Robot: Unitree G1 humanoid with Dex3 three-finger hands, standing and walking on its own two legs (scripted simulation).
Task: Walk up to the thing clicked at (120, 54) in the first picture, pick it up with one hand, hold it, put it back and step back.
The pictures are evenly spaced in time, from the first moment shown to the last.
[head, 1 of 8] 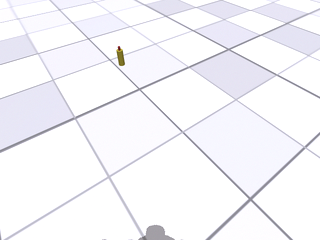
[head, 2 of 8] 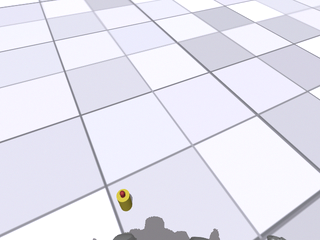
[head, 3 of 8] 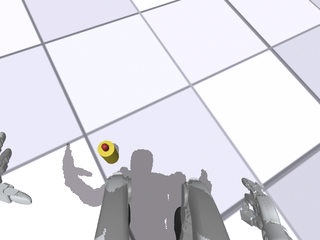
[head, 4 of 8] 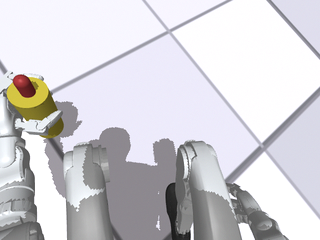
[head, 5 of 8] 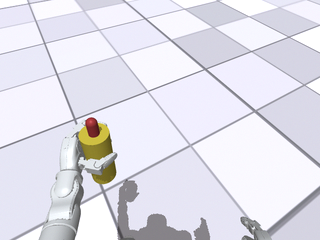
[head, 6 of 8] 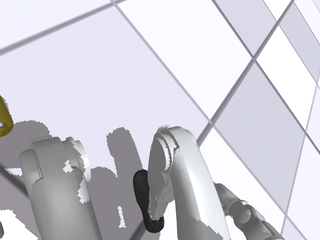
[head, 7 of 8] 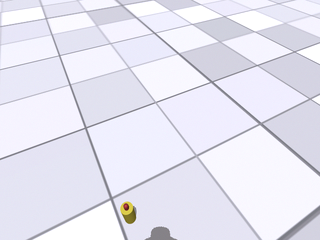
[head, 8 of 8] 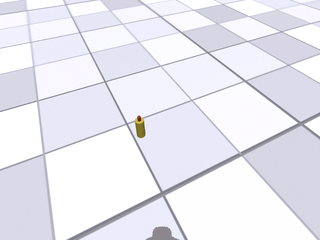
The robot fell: no
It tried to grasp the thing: yes
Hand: left
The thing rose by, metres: 0.67
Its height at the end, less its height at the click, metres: +0.00
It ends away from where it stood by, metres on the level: 0.01
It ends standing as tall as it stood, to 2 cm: yes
